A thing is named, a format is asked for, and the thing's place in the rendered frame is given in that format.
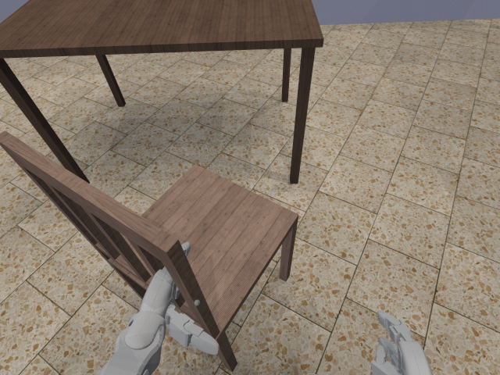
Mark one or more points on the robot right hand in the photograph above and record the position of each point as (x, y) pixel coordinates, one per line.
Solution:
(408, 358)

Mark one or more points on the robot left forearm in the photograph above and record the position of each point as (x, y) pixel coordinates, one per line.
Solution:
(138, 347)

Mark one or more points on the table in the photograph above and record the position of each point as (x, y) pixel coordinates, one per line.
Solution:
(46, 28)

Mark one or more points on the robot left hand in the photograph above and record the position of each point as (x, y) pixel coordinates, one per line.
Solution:
(161, 293)

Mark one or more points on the chair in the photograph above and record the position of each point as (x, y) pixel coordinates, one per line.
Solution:
(234, 234)

